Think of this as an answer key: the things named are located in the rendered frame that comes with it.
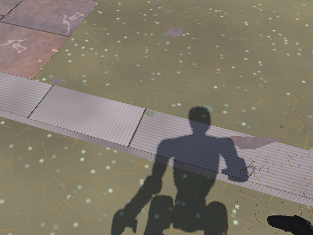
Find right robot hand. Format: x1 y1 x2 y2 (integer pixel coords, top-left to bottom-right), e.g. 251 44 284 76
267 214 313 235

